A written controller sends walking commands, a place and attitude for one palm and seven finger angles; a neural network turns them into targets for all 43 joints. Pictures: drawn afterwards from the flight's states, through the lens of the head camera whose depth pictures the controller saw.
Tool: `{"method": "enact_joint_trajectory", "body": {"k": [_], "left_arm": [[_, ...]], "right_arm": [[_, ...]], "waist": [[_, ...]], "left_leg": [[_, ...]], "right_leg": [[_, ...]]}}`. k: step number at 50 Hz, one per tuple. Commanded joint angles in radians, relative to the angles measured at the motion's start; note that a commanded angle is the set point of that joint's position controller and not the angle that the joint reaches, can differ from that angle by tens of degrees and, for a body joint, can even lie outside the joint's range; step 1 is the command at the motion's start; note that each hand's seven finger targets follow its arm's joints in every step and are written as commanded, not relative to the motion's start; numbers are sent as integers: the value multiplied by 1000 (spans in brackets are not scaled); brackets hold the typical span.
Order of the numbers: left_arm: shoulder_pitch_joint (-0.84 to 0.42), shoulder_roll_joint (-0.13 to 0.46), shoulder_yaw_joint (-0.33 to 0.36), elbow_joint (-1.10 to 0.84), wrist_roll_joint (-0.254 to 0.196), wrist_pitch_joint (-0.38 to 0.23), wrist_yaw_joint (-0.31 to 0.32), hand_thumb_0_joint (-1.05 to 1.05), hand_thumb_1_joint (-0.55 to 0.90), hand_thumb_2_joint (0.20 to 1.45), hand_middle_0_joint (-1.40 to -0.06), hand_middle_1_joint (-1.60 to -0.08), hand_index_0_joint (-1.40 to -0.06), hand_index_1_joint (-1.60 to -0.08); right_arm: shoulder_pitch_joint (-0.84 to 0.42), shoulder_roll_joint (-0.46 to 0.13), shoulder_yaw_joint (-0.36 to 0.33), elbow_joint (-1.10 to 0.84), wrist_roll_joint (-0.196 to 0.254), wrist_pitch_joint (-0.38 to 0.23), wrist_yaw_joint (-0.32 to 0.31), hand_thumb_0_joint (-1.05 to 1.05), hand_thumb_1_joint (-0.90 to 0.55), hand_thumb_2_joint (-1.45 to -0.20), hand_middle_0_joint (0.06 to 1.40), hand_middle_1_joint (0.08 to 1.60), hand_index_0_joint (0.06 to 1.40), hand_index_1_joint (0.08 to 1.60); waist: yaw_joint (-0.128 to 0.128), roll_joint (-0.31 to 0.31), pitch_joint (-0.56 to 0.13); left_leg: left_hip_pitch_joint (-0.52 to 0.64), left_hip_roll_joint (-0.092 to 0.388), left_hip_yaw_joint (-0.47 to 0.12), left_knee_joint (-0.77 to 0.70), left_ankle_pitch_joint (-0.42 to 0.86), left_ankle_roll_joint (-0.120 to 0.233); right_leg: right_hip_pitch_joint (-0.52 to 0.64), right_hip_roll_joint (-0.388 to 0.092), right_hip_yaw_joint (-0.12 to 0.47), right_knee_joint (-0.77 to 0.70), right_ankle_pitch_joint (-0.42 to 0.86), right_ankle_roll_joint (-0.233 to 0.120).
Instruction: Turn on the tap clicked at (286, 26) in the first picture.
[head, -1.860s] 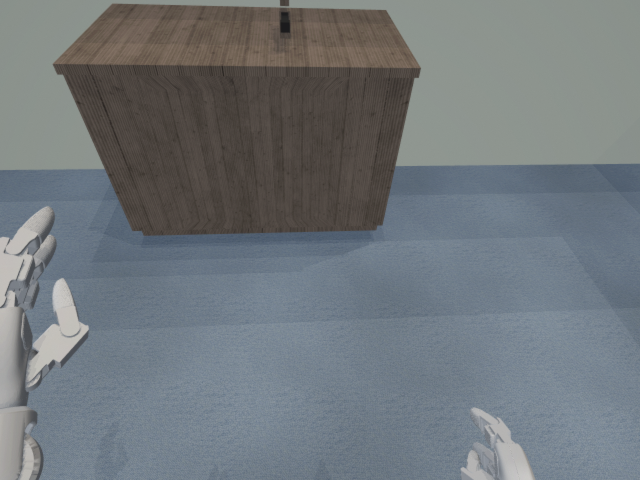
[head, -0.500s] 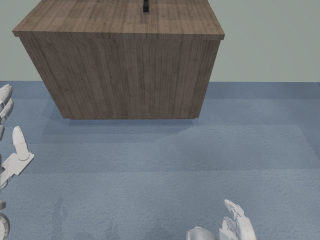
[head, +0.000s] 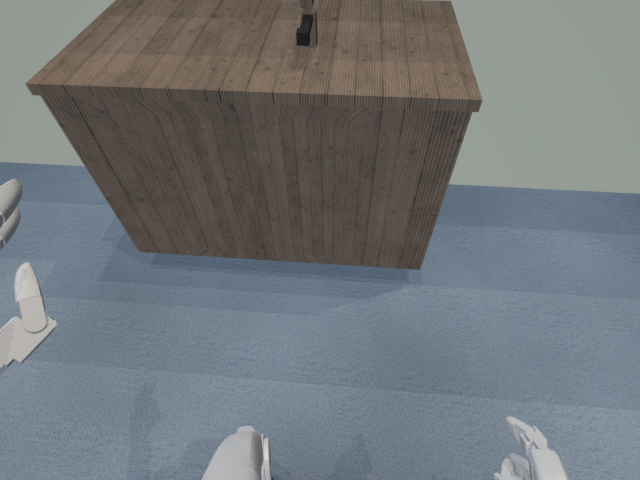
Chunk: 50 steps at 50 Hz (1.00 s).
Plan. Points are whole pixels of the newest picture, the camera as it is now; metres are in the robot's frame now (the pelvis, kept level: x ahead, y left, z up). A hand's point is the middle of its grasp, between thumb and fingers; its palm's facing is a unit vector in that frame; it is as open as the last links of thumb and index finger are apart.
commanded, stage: walk to a spot facing it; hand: left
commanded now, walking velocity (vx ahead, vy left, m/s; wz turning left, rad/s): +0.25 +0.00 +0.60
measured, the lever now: (303, 37) +1.00 +0.07 +0.07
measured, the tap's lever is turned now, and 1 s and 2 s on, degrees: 0 0 0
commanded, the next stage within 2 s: turn to face it in 0.18 s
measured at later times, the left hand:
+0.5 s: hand out of the picture +0.28 +0.30 +0.20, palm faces +0.51 -0.73 -0.46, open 7.4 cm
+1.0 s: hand (157, 194) +0.37 +0.18 +0.19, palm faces +0.24 -0.83 -0.51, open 7.4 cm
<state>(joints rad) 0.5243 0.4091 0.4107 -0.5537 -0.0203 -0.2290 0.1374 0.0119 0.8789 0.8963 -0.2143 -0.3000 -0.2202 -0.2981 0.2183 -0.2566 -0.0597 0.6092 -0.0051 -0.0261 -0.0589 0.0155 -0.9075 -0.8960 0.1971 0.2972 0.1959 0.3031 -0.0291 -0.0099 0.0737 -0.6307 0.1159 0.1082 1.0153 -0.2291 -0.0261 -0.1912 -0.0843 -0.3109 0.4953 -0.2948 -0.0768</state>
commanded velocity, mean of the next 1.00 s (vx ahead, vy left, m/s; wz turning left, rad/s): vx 0.05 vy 0.00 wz -0.29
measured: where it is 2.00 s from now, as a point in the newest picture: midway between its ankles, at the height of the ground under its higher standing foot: outside the picture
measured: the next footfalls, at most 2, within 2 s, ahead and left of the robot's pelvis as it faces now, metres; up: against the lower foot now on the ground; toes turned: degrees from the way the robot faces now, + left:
left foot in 0.24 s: +0.19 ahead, +0.14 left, +0.00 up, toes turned +15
right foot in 0.68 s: +0.21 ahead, -0.10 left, +0.00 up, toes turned -5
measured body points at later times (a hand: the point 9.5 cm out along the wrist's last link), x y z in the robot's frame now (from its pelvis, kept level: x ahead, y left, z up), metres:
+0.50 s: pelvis +0.11 +0.03 +0.00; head +0.14 +0.05 +0.44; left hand +0.25 +0.33 +0.23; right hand +0.32 -0.13 -0.09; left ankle +0.15 +0.13 -0.74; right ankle +0.16 -0.12 -0.68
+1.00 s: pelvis +0.12 -0.02 +0.00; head +0.15 -0.03 +0.44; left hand +0.35 +0.23 +0.21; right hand +0.24 -0.31 -0.09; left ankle +0.12 +0.13 -0.70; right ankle +0.17 -0.10 -0.74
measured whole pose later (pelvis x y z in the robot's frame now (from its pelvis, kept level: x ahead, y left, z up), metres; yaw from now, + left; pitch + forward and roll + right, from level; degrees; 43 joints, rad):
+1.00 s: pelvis +0.12 -0.02 +0.00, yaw -8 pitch +2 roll +1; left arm 0.54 0.45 0.43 -0.57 -0.05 -0.24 0.14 0.01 0.88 0.90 -0.21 -0.30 -0.22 -0.30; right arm 0.20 -0.26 -0.05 0.56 0.00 -0.01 -0.05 0.01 -0.91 -0.90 0.20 0.30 0.20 0.30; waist -0.03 -0.02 0.03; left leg -0.41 0.05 0.02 0.84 -0.42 -0.07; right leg -0.37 0.07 0.03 0.50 -0.16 -0.08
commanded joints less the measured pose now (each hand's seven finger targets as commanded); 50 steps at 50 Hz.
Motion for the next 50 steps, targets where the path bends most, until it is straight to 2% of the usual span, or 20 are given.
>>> {"method": "enact_joint_trajectory", "body": {"k": [1, 8, 10, 11, 12, 13, 14, 15, 17, 18, 23, 30, 33, 34, 35, 36, 38, 40, 42, 50], "left_arm": [[-18, 126, 107, -140, -7, -35, 45, 0, 900, 900, -200, -300, -200, -300], [-185, 133, 51, -235, 4, -24, 69, 0, 900, 900, -200, -300, -200, -300], [-233, 147, 45, -277, -1, -29, 77, 0, 900, 900, -200, -300, -200, -300], [-259, 156, 53, -309, 0, -45, 79, 0, 900, 900, -200, -300, -200, -300], [-222, 145, 52, -330, -10, -62, 70, 0, 900, 900, -200, -300, -200, -300], [-235, 190, 78, -346, 7, -75, 68, 0, 900, 900, -200, -300, -200, -300], [-251, 227, 101, -269, 17, -64, 50, 0, 900, 900, -200, -300, -200, -300], [-231, 230, 130, -280, 1, -55, 38, 0, 900, 900, -200, -300, -200, -300], [-117, 255, 200, -324, -14, -57, 41, 0, 900, 900, -200, -300, -200, -300], [-68, 210, 179, -344, -24, -63, 36, 0, 900, 900, -200, -300, -200, -300], [-25, 95, 100, -247, -37, -54, 16, 0, 900, 900, -200, -300, -200, -300], [-279, 45, -31, -60, -2, -8, 16, 0, 900, 900, -200, -300, -200, -300], [-362, 73, -48, -121, 14, -9, 16, 0, 900, 900, -200, -300, -200, -300], [-369, 107, -30, -149, 20, -16, 20, 0, 900, 900, -200, -300, -200, -300], [-364, 154, -1, -180, 22, -19, 29, 0, 900, 900, -200, -300, -200, -300], [-352, 171, 38, -195, 8, -13, 40, 0, 900, 900, -200, -300, -200, -300], [-223, 183, 85, -199, -13, -11, 42, 0, 900, 900, -200, -300, -200, -300], [-75, 176, 126, -206, -28, -31, 41, 0, 900, 900, -200, -300, -200, -300], [-21, 181, 163, -205, -36, -52, 39, 0, 900, 900, -200, -300, -200, -300], [10, 146, 135, -118, -39, -43, 33, 0, 900, 900, -200, -300, -200, -300]], "right_arm": [[-60, -36, -2, -174, 3, -48, 1, 0, -900, -900, 200, 300, 200, 300], [-58, -27, 5, -197, 0, -60, -20, 0, -900, -900, 200, 300, 200, 300], [-33, -25, 5, -195, -6, -68, -31, 0, -900, -900, 200, 300, 200, 300], [-35, -34, 4, -200, -9, -72, -33, 0, -900, -900, 200, 300, 200, 300], [-57, -53, 5, -203, -12, -87, -29, 0, -900, -900, 200, 300, 200, 300], [-55, -35, 27, -208, -4, -103, -8, 0, -900, -900, 200, 300, 200, 300], [-78, -49, 24, -182, 4, -96, 10, 0, -900, -900, 200, 300, 200, 300], [-103, -64, 8, -180, 2, -84, 6, 0, -900, -900, 200, 300, 200, 300], [-89, -64, -8, -166, 15, -76, 12, 0, -900, -900, 200, 300, 200, 300], [-90, -44, 0, -161, 15, -73, 18, 0, -900, -900, 200, 300, 200, 300], [-68, -46, 15, -152, 12, -100, 29, 0, -900, -900, 200, 300, 200, 300], [-65, -65, 20, -143, 14, -131, -3, 0, -900, -900, 200, 300, 200, 300], [-87, -59, 26, -162, 15, -130, 3, 0, -900, -900, 200, 300, 200, 300], [-76, -42, 28, -169, 16, -127, 8, 0, -900, -900, 200, 300, 200, 300], [-93, -21, 36, -190, 13, -124, 7, 0, -900, -900, 200, 300, 200, 300], [-128, -21, 44, -193, 4, -124, 3, 0, -900, -900, 200, 300, 200, 300], [-113, -37, 21, -189, 11, -97, 11, 0, -900, -900, 200, 300, 200, 300], [-116, -20, 37, -186, 6, -63, 15, 0, -900, -900, 200, 300, 200, 300], [-118, -14, 34, -192, 6, -37, 23, 0, -900, -900, 200, 300, 200, 300], [-87, -57, 15, -217, 18, -25, 17, 0, -900, -900, 200, 300, 200, 300]], "waist": [[53, -128, -124], [51, -140, -132], [-2, -47, -228], [-20, 81, -296], [3, 351, -292], [12, 334, -297], [6, 177, -250], [16, 159, -258], [36, 178, -266], [38, 187, -255], [23, 219, -231], [34, 197, -164], [47, 144, -162], [38, -10, -185], [41, -201, -210], [61, -216, -199], [55, -168, -213], [46, -52, -246], [39, -20, -277], [55, -124, -273]], "left_leg": [[-39, 3, 62, -171, -6, 6], [173, -60, 135, -339, -78, 33], [415, -141, 169, -484, -4, 50], [602, -76, 19, -533, 59, 91], [730, 191, -434, -581, 445, 232], [786, 334, -718, -609, 671, 336], [694, 322, -655, -627, 538, 318], [623, 305, -573, -635, 442, 294], [532, 230, -360, -631, 341, 245], [490, 202, -280, -640, 321, 224], [405, 178, -85, -701, 285, 146], [445, 232, -35, -628, 154, 101], [385, 193, -1, -457, 60, 57], [356, 123, 34, -296, -11, 25], [170, -8, 40, -124, -277, -20], [106, -53, -35, 13, -403, -35], [77, -37, -121, 162, -279, -48], [20, -39, -128, 171, -212, -58], [45, -34, -116, 70, -189, -63], [222, -71, -80, -283, -199, -32]], "right_leg": [[192, -283, 173, -168, 463, -21], [156, -310, 112, 6, 613, -28], [71, -262, 49, 311, 653, 22], [-68, -203, 46, 543, 482, 64], [-329, -25, 101, 809, -177, 129], [-476, 26, 238, 938, -390, 117], [-492, -16, 323, 946, -326, 102], [-467, -35, 321, 938, -267, 111], [-438, -40, 316, 846, -181, 108], [-407, -30, 294, 784, -147, 111], [-251, 24, 214, 428, -26, 124], [-175, 67, 176, 161, -75, 140], [-49, 47, 209, -24, 93, 123], [-20, -51, 351, -91, 296, 74], [79, -220, 638, -102, 610, -21], [61, -293, 704, -125, 726, -83], [63, -252, 723, -139, 521, -77], [138, -196, 622, -89, 575, -97], [157, -163, 551, -79, 572, -87], [63, -119, 657, -139, 377, -90]]}}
